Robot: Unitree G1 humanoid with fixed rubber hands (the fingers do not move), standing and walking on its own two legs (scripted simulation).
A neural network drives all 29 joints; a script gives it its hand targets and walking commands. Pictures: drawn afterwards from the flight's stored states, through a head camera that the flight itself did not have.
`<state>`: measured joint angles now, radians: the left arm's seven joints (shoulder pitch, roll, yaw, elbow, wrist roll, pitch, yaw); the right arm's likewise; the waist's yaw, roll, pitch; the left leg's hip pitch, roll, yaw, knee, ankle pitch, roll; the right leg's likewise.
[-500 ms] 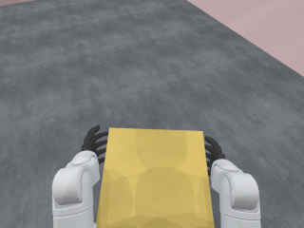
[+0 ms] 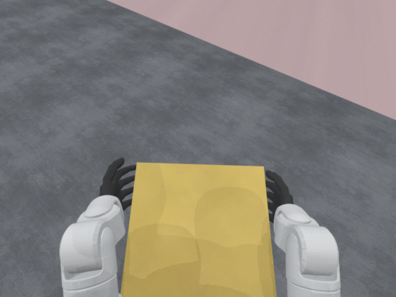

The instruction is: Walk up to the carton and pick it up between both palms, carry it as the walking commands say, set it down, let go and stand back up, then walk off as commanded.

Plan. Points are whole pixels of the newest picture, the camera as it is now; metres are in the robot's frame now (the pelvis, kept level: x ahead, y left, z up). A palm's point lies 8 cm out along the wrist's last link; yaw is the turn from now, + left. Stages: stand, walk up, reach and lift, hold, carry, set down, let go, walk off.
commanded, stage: carry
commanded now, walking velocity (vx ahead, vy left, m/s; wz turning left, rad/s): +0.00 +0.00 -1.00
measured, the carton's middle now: (196, 233) +0.24 +0.03 +0.00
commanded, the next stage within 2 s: none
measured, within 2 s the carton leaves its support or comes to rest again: neither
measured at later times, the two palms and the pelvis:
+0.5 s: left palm (221, 202) +0.27 -0.02 +0.09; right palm out of the picture +0.13 -0.28 +0.09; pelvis -0.04 -0.05 +0.02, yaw -25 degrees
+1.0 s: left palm out of the picture +0.19 -0.31 +0.06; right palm out of the picture -0.07 -0.45 +0.04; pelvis -0.09 -0.15 +0.00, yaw -53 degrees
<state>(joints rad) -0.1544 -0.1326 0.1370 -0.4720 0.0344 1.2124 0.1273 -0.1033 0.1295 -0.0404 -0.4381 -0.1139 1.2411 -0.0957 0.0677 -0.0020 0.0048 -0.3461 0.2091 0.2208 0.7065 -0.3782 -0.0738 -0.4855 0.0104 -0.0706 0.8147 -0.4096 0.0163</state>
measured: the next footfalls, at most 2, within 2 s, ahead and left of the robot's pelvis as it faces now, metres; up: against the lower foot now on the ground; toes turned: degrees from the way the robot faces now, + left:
right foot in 0.02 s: +0.06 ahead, -0.10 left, +0.00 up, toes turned -5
left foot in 0.42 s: +0.04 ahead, +0.07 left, +0.00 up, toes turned -22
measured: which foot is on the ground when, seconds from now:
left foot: down 0.00-0.04, up 0.06-0.40, down 0.42-0.74, up 0.76-1.00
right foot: up 0.00-0.00, down 0.02-0.44, up 0.46-0.72, down 0.74-1.00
